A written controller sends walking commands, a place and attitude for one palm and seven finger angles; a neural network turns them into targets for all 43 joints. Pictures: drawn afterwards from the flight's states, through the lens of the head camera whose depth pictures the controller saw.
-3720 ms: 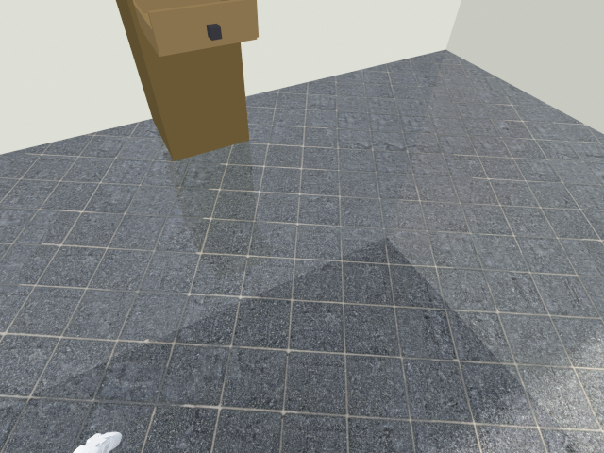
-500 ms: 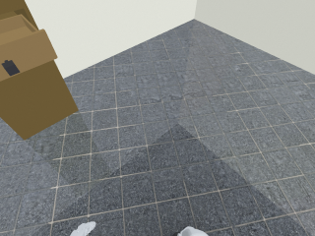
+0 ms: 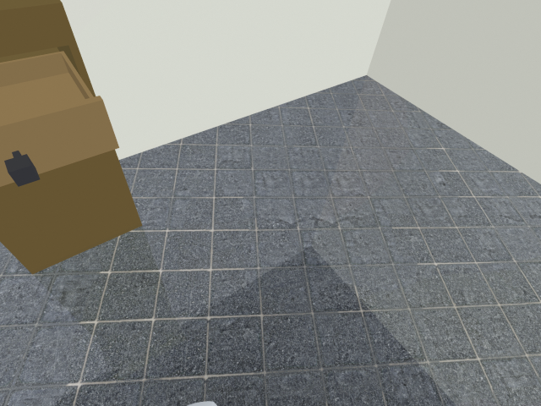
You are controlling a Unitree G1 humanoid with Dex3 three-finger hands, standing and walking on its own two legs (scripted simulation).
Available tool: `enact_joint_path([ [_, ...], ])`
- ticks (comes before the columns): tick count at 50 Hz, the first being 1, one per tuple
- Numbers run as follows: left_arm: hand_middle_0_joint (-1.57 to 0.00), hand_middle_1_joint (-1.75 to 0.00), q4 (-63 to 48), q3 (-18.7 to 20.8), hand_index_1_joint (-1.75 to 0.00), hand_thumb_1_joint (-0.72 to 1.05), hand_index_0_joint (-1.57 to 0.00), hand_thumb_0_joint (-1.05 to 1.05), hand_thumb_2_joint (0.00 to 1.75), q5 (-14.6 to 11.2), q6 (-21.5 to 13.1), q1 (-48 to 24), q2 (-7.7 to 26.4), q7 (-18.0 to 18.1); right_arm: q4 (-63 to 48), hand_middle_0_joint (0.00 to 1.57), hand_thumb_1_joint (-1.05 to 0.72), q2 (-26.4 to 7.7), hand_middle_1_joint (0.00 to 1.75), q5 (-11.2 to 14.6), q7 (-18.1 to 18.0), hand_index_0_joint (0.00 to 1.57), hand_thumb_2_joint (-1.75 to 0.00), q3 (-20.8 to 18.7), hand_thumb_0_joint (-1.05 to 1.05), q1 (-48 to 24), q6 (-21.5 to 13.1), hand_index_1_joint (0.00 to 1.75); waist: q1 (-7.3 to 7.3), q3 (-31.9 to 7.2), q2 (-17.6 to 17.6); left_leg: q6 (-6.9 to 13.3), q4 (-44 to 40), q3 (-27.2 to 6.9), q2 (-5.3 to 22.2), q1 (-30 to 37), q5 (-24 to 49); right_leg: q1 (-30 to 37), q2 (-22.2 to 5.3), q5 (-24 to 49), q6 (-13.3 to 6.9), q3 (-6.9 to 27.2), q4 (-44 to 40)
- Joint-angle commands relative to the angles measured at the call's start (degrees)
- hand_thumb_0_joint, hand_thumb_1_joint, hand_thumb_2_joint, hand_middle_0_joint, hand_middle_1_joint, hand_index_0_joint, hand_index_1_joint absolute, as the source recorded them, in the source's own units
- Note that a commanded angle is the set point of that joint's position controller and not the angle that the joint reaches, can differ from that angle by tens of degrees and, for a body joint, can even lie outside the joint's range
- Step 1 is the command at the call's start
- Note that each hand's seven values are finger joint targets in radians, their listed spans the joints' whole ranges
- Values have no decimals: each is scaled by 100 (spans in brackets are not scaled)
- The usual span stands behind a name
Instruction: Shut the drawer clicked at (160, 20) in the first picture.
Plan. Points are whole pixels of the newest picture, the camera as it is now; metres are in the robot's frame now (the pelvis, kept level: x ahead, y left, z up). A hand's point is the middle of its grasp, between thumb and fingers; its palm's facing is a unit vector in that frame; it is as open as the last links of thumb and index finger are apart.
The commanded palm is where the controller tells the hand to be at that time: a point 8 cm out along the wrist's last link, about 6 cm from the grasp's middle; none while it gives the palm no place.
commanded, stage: walk to a spot facing it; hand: left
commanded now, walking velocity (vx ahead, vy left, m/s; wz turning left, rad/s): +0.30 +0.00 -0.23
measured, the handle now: (20, 164) +0.51 +0.55 -0.02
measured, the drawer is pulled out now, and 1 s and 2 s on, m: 0.28 0.28 0.28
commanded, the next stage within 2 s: turn to face it in 0.12 s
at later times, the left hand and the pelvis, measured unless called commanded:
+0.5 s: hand (213, 319) +0.29 +0.12 -0.15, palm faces +0.00 -0.98 -0.20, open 7.4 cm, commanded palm none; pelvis +0.18 -0.05 +0.00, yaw +2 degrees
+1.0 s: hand (142, 348) +0.23 +0.24 -0.16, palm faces +0.33 -0.91 -0.24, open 7.4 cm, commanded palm none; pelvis +0.21 +0.00 +0.02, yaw +17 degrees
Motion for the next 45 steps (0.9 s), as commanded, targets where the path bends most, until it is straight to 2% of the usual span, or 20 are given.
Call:
enact_joint_path([
  [1, -20, -30, -582, 92, -30, 90, -20, 0, 90, 41, -147, -419, 274, -69, 173, 20, -90, -667, 30, 36, -165, 20, -90, -128, 0, 1064, -31, 30, -300, 134, 977, 424, -2498, -1718, 1630, 1238, 752, -1912, -480, 843, 39, 424, 1144],
  [3, -20, -30, -518, 80, -30, 90, -20, 0, 90, 51, 3, -103, 109, -59, 185, 20, -90, -534, 30, 69, -183, 20, -90, -94, 0, 955, -63, 30, -87, 136, 1038, 341, -2615, -1052, 1374, 903, 849, -1651, -441, 1093, 101, 375, 806],
  [6, -20, -30, -587, 101, -30, 90, -20, 0, 90, 65, 118, -199, 27, -61, 248, 20, -90, -460, 30, 78, -197, 20, -90, -123, 0, 1074, -83, 30, -35, 192, 797, 427, -2826, -708, 1348, 1027, 968, -1835, -482, 1468, 181, 311, 282],
  [11, -20, -30, -901, 86, -30, 90, -20, 0, 90, 50, 139, -984, 0, -91, 410, 20, -90, -536, 30, 58, -196, 20, -90, -148, 0, 1360, -34, 30, -212, 419, 844, 443, -2671, -207, 1355, 1500, 1753, -1891, -451, 1701, 199, 21, -1342],
  [14, -20, -30, -938, 32, -30, 90, -20, 0, 90, 41, 5, -1159, -24, -32, 572, 20, -90, -493, 30, 43, -193, 20, -90, -111, 0, 1580, 40, 30, -326, 359, 860, 439, -2053, -316, 1266, 1498, 2825, -1113, -190, 1581, 137, -232, -2386],
  [17, -20, -30, -646, 59, -30, 90, -20, 0, 90, 69, -121, -270, 207, 17, 633, 20, -90, -495, 30, 101, -191, 20, -90, -80, 0, 1482, 87, 30, 122, -203, 682, 119, -889, -296, 848, 1240, 2711, 462, 23, 2525, 155, -445, -3343],
  [18, -20, -30, -516, 138, -30, 90, -20, 0, 90, 87, -202, 167, 621, 69, 611, 20, -90, -333, 30, 146, -162, 20, -90, -69, 0, 1531, 82, 30, 291, -686, 118, -116, 24, -219, 587, 546, 1746, 1594, -574, 3827, 40, 124, -3292],
  [19, -20, -30, -461, 277, -30, 90, -20, 0, 90, 94, -248, 571, 1197, 124, 460, 20, -90, -74, 30, 177, -122, 20, -90, -45, 0, 1717, 112, 30, 355, -1206, -1189, -382, 1542, 44, -142, -511, -1099, 2546, -2055, 5742, -497, 1457, -3403],
  [20, -20, -30, -525, 263, -30, 90, -20, 0, 90, -2, -205, 698, 1405, 118, 353, 20, -90, -180, 30, 217, -186, 20, -90, -69, 0, 1664, 229, 30, 353, -1471, -952, -408, 2576, -570, -164, -361, -2284, 2096, -2609, 6066, -981, 1654, -3803],
  [21, -20, -30, -625, 232, -30, 90, -20, 0, 90, -2, -169, 239, 1210, 154, 326, 20, -90, -46, 30, 209, -204, 20, -90, -69, 0, 1455, 298, 30, 248, -954, -712, -433, 3062, -861, -9, -598, -2095, 1558, -2496, 5501, -1031, 1368, -3982],
  [22, -20, -30, -727, 234, -30, 90, -20, 0, 90, 4, -162, -78, 1082, 180, 306, 20, -90, -45, 30, 180, -171, 20, -90, -65, 0, 1342, 335, 30, 225, -952, -1076, -480, 3362, -876, 101, -815, -1814, 1340, -2370, 5082, -955, 1378, -4065],
  [26, -20, -30, -1053, 136, -30, 90, -20, 0, 90, 27, -61, -967, 700, 257, 274, 20, -90, -48, 30, 128, -71, 20, -90, -123, 0, 1239, 562, 30, -228, -546, -461, -601, 2949, -836, 253, -600, -1048, 249, -1923, 3364, -566, 89, -4335],
  [32, -20, -30, -1258, 266, -30, 90, -20, 0, 90, 85, 101, -1180, 884, 258, -117, 20, -90, -127, 30, 86, 39, 20, -90, -175, 0, 788, 646, 30, -184, -191, -708, -619, 1348, -398, 178, -302, -886, -94, -1932, 1929, -503, -418, -4267],
  [36, -20, -30, -1399, 303, -30, 90, -20, 0, 90, 10, 222, -1214, 992, 195, -297, 20, -90, -502, 30, 59, 59, 20, -90, -267, 0, 983, 574, 30, -380, -373, -36, -561, -411, -247, -41, 614, 190, -246, -1678, 1541, -161, -820, -3002],
  [37, -20, -30, -1505, 288, -30, 90, -20, 0, 90, -34, 279, -1179, 787, 161, -307, 20, -90, -951, 30, 38, 51, 20, -90, -359, 0, 1189, 523, 30, -488, -370, 1230, -286, -1290, -1384, 538, 913, 765, -834, -1140, 713, 179, -995, -1922],
  [38, -20, -30, -1810, 212, -30, 90, -20, 0, 90, -60, 314, -1398, 433, 117, -395, 20, -90, -1586, 30, 9, -3, 20, -90, -494, 0, 1388, 480, 30, -673, -191, 2822, 458, -2164, -3428, 1866, 1020, 1915, -2019, -360, -1237, 622, -851, -467],
  [39, -20, -30, -1974, 185, -30, 90, -20, 0, 90, 7, 330, -1756, 616, 115, -370, 20, -90, -1707, 30, 8, -36, 20, -90, -501, 0, 1442, 491, 30, -724, -297, 1978, 838, -2208, -3583, 2149, 921, 1669, -2006, -366, -1019, 512, -82, 349],
  [40, -20, -30, -1895, 231, -30, 90, -20, 0, 90, 43, 348, -1778, 586, 113, -419, 20, -90, -1596, 30, 22, -94, 20, -90, -476, 0, 1126, 470, 30, -589, -303, 1801, 734, -2265, -3333, 1802, 829, 1257, -2161, -446, -540, 490, 200, 654],
  [43, -20, -30, -1649, 299, -30, 90, -20, 0, 90, 32, 319, -1351, 711, 54, -712, 20, -90, -1270, 30, 52, -157, 20, -90, -334, 0, 300, 408, 30, -222, -498, 1355, 426, -1904, -2375, 1065, 1099, 1705, -2108, -391, 556, 574, 370, 840],
  [45, -20, -30, -1583, 278, -30, 90, -20, 0, 90, 1, 305, -1150, 732, 51, -758, 20, -90, -1282, 30, 76, -173, 20, -90, -331, 0, 314, 373, 30, -200, -825, 1027, 480, -1761, -2116, 925, 1449, 2349, -1934, -307, 659, 628, 395, 588],
])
